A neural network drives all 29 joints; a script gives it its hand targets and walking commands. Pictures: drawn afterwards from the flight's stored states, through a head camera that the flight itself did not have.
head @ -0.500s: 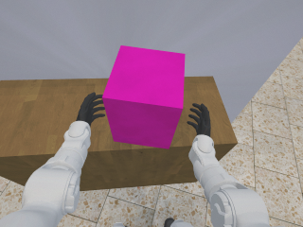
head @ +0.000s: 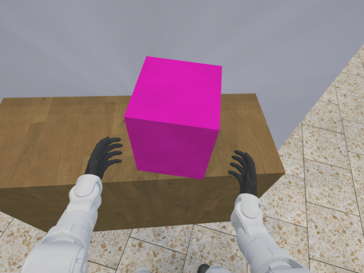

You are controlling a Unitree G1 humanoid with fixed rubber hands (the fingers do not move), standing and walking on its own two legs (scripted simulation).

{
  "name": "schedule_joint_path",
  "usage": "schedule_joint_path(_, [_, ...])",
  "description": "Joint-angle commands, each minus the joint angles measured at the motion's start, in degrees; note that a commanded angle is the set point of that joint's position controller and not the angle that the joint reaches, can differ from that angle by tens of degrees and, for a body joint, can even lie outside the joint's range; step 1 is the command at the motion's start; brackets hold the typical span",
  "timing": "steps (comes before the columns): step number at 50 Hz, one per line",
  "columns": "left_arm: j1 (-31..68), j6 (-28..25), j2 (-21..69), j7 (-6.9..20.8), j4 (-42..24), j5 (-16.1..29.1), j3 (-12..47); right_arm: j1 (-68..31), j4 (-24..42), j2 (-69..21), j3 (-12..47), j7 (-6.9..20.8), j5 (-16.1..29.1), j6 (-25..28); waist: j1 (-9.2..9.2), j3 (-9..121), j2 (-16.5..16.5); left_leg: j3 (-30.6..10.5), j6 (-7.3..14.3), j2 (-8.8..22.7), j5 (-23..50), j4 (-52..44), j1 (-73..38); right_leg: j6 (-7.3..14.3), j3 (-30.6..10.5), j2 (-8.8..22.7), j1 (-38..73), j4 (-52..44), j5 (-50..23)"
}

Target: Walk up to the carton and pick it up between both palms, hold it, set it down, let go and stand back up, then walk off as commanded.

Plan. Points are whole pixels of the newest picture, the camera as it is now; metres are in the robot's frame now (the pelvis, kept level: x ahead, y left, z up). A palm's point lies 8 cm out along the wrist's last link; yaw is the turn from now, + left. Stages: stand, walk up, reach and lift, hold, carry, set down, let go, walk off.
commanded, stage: set down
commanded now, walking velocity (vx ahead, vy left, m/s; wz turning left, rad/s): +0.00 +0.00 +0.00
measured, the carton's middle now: (176, 122) +0.51 +0.00 -0.02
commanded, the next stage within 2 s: none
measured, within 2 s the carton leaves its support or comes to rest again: neither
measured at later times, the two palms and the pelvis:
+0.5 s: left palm (81, 196) +0.30 +0.22 -0.03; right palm (248, 212) +0.25 -0.15 -0.04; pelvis +0.00 +0.00 +0.00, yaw +0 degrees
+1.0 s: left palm (66, 217) +0.26 +0.24 -0.03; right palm (247, 219) +0.24 -0.14 -0.03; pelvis +0.01 +0.01 +0.01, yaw +1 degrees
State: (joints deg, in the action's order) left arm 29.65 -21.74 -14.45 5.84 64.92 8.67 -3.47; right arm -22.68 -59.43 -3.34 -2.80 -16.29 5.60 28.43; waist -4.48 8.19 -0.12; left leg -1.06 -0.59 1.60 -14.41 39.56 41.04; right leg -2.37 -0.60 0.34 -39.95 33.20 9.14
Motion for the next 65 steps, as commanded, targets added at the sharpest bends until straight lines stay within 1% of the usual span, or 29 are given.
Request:
schedule_joint_path(1, [7.8, -2.2, -12.7, 1.1, -21.4, 1.8, -0.8, -5.2, 19.9, 5.9, 5.1, -0.4, 1.4, 4.4, 4.86, 28.4, -7.9, -0.4, -3.2, -2.4, 8.7, -4.2, -20.1, 2.0, 0.6, -2.4, 24.4, -4.4, -8.1])
schedule_joint_path(2, [5.6, -2.1, -12.0, 1.1, -23.1, 1.9, -0.5, -3.8, 20.9, 5.2, 6.0, -0.3, 1.7, 4.5, 5.52, 28.2, -8.2, -0.5, -3.0, -2.1, 9.0, -4.8, -21.0, 2.0, 0.7, -2.3, 24.5, -4.6, -8.7])
schedule_joint_path(5, [6.1, -1.9, -13.1, 1.4, -24.4, 3.1, -0.4, -3.7, 24.1, 5.0, 5.8, -0.6, 0.4, 4.7, 4.68, 28.0, -7.3, -0.3, -2.7, -2.4, 6.7, -4.6, -18.7, 2.0, 0.5, -2.0, 24.4, -4.9, -6.0])
schedule_joint_path(7, [0.5, -1.9, -11.9, 1.4, -28.4, 2.7, -0.6, 2.7, 25.6, 4.3, 7.1, -0.6, 0.9, 5.2, 5.44, 28.1, -8.0, -1.0, -2.7, -1.9, 7.2, -5.7, -20.2, 1.8, 0.6, -2.2, 26.6, -4.7, -8.2])
schedule_joint_path(10, [1.8, -1.9, -13.3, 1.7, -30.0, 3.3, -0.4, 2.5, 27.4, 4.5, 6.3, -0.6, 0.2, 4.9, 5.05, 27.3, -7.9, -0.8, -2.7, -2.0, 5.6, -5.7, -19.5, 2.0, 0.4, -1.9, 24.8, -5.2, -5.3])
schedule_joint_path(12, [0.6, -2.0, -13.3, 1.8, -31.6, 3.2, -0.3, 3.9, 28.9, 4.2, 6.3, -0.7, -0.1, 5.0, 5.42, 27.6, -8.0, -1.0, -2.5, -1.5, 4.5, -6.2, -19.0, 2.0, 0.5, -2.0, 25.4, -4.8, -5.2])
schedule_joint_path(14, [-7.3, -1.5, -12.2, 2.0, -35.2, 2.6, -1.4, 11.2, 30.8, 3.1, 8.7, -0.6, 0.9, 5.9, 6.83, 26.8, -7.9, -1.2, -2.7, -1.7, 7.9, -6.8, -22.2, 2.0, 0.3, -1.9, 27.5, -5.3, -8.5])
schedule_joint_path(18, [-5.8, -0.4, -13.4, 2.4, -36.2, 3.6, -0.6, 9.8, 31.4, 3.6, 7.3, -1.0, 0.4, 5.3, 6.19, 23.5, -8.0, -1.5, -2.7, -1.4, 3.7, -7.6, -20.6, 2.1, 0.4, -1.9, 26.1, -6.0, -4.0])
schedule_joint_path(20, [-9.5, -0.2, -12.7, 2.4, -37.4, 3.7, -0.7, 12.7, 32.7, 3.1, 7.5, -0.9, 0.3, 5.9, 6.33, 23.3, -7.4, -1.7, -2.7, -1.1, 4.2, -7.9, -21.2, 2.3, 0.7, -2.0, 27.6, -5.8, -5.1])
schedule_joint_path(23, [-15.4, 0.1, -12.9, 2.5, -41.3, 2.8, -1.3, 19.0, 35.2, 2.5, 9.1, -0.7, 1.2, 6.7, 7.71, 22.8, -7.4, -1.5, -2.7, -1.3, 7.0, -8.3, -24.4, 2.3, 0.3, -1.8, 28.5, -6.6, -6.5])
schedule_joint_path(25, [-13.8, 0.2, -12.9, 2.3, -42.2, 3.6, 0.2, 17.7, 35.0, 3.5, 7.8, -0.5, 1.1, 6.1, 6.84, 20.4, -8.1, -2.5, -2.6, -0.5, 3.9, -9.5, -23.2, 2.3, 0.9, -2.2, 28.3, -6.0, -4.8])
schedule_joint_path(28, [-19.8, 1.1, -12.5, 2.6, -43.7, 3.2, -0.1, 22.3, 36.6, 2.6, 8.8, -0.2, 1.6, 6.1, 8.14, 17.3, -8.0, -2.6, -2.4, -0.1, 2.0, -11.5, -24.4, 2.2, 0.7, -2.1, 30.9, -6.9, -3.8])
schedule_joint_path(32, [-17.7, 1.2, -13.5, 1.9, -45.9, 5.2, 2.9, 18.7, 38.7, 3.6, 6.0, 0.2, 0.9, 5.0, 6.63, 14.9, -8.8, -3.7, -2.1, 1.3, -3.4, -13.9, -22.7, 2.2, 1.5, -2.6, 32.9, -5.6, -1.3])
schedule_joint_path(33, [-21.3, 1.7, -13.3, 1.8, -45.9, 4.4, 2.6, 22.0, 38.0, 3.1, 7.2, 0.3, 1.3, 4.9, 7.55, 12.7, -9.0, -3.4, -2.1, 1.3, -3.0, -14.5, -23.5, 2.2, 1.3, -2.3, 33.7, -5.9, -1.7])
schedule_joint_path(35, [-18.2, 1.6, -14.4, 1.7, -46.3, 5.8, 4.1, 19.0, 38.7, 3.7, 5.6, 0.7, 1.4, 3.6, 6.3, 12.0, -8.6, -3.5, -1.9, 1.4, -5.6, -14.9, -23.3, 2.3, 1.3, -2.3, 33.7, -5.9, 1.0])
schedule_joint_path(37, [-19.0, 1.6, -14.8, 1.2, -47.7, 6.0, 4.2, 19.5, 39.0, 4.4, 5.5, 1.0, 1.5, 3.0, 6.75, 11.2, -9.9, -3.8, -1.8, 2.1, -5.9, -16.0, -23.0, 2.3, 1.8, -2.4, 36.0, -5.2, 0.6])
schedule_joint_path(38, [-22.1, 2.8, -13.8, 1.0, -46.5, 4.5, 4.5, 21.9, 35.9, 4.7, 5.8, 1.6, 1.3, 2.4, 7.02, 8.2, -11.1, -4.3, -2.1, 2.5, -6.8, -17.0, -24.7, 2.6, 1.8, -2.5, 36.7, -5.3, 1.3])
schedule_joint_path(39, [-20.3, 2.8, -14.2, 0.8, -46.9, 5.7, 5.8, 19.4, 36.4, 5.0, 4.2, 1.9, 1.7, 1.8, 6.16, 8.3, -10.9, -4.0, -2.1, 2.5, -7.4, -17.1, -24.5, 2.8, 2.0, -2.6, 36.5, -5.2, 2.2])
schedule_joint_path(40, [-20.3, 3.0, -14.2, 0.6, -46.8, 5.7, 5.9, 19.1, 36.1, 5.5, 4.1, 2.1, 1.9, 1.5, 6.57, 7.7, -11.4, -4.3, -2.1, 2.8, -7.5, -17.5, -24.3, 2.8, 2.2, -2.7, 36.8, -4.7, 2.2])
schedule_joint_path(42, [-21.4, 3.5, -14.1, 0.5, -46.3, 6.5, 6.5, 19.9, 36.1, 6.0, 3.7, 2.5, 1.6, 0.8, 5.89, 6.7, -10.1, -3.9, -2.1, 2.5, -6.2, -17.5, -25.3, 3.0, 2.2, -2.7, 37.7, -5.4, 2.4])
schedule_joint_path(44, [-24.0, 4.7, -13.3, 0.1, -45.4, 5.1, 6.0, 21.0, 33.8, 7.0, 3.3, 3.3, 1.8, 0.3, 6.45, 5.1, -11.0, -3.5, -2.7, 2.2, -3.0, -17.6, -27.0, 3.6, 2.3, -2.7, 38.0, -5.8, 2.1])
schedule_joint_path(47, [-25.8, 5.4, -13.5, -0.1, -47.0, 4.9, 5.1, 22.4, 33.9, 7.6, 2.5, 3.9, 1.2, -0.1, 6.63, 4.6, -9.4, -2.0, -3.0, 0.9, 2.1, -16.7, -30.1, 4.1, 2.0, -2.6, 38.0, -7.4, 1.3])
schedule_joint_path(49, [-26.8, 6.3, -12.9, -0.3, -46.8, 4.0, 5.3, 22.7, 31.9, 8.1, 1.9, 4.3, 0.8, -0.5, 6.24, 3.3, -10.4, -2.1, -3.5, 0.7, 3.8, -16.7, -31.6, 4.5, 2.2, -2.7, 37.2, -7.9, 1.4])
schedule_joint_path(53, [-29.2, 7.1, -12.6, -0.5, -48.6, 3.8, 4.5, 24.4, 32.4, 8.2, 2.0, 4.9, -0.2, -1.2, 6.32, 2.8, -9.4, -1.0, -3.8, 0.1, 7.4, -16.6, -33.5, 4.7, 2.0, -2.8, 37.7, -8.9, 0.6])
schedule_joint_path(54, [-30.1, 6.9, -13.3, -0.3, -50.4, 4.5, 3.8, 25.8, 35.2, 7.8, 2.1, 4.6, -0.2, -0.9, 6.07, 3.8, -8.2, -0.6, -3.3, -0.1, 8.1, -16.6, -33.0, 4.2, 1.6, -2.6, 39.2, -9.0, -1.0])
schedule_joint_path(58, [-31.5, 7.8, -13.3, -0.2, -49.7, 4.6, 3.5, 26.8, 35.6, 7.8, 1.5, 4.9, -1.3, -1.7, 5.78, 2.0, -7.2, 0.0, -2.8, -0.4, 6.5, -17.1, -31.9, 4.2, 1.3, -2.4, 40.1, -9.4, -0.3])
schedule_joint_path(61, [-31.3, 8.7, -13.0, -0.6, -49.8, 3.9, 3.3, 25.6, 35.4, 9.3, 1.1, 5.5, -2.3, -2.7, 6.04, 0.9, -8.3, -0.2, -2.4, 0.1, 2.9, -18.9, -29.5, 4.0, 1.6, -2.6, 40.6, -9.0, 0.6])
schedule_joint_path(64, [-30.7, 9.0, -13.0, -0.8, -49.2, 4.5, 3.2, 25.6, 35.9, 9.6, 0.6, 5.8, -2.9, -3.6, 5.64, 1.0, -6.9, -0.2, -1.7, 0.4, 0.0, -19.8, -27.4, 3.4, 1.2, -2.5, 42.1, -8.5, 0.8])
schedule_joint_path(65, [-30.3, 9.7, -12.6, -1.2, -49.0, 3.9, 3.3, 24.8, 35.1, 10.2, 0.4, 6.1, -3.0, -4.0, 5.76, 0.9, -7.9, -0.1, -1.7, 0.5, -0.7, -20.3, -27.0, 3.5, 1.5, -2.6, 42.5, -8.4, 0.8])
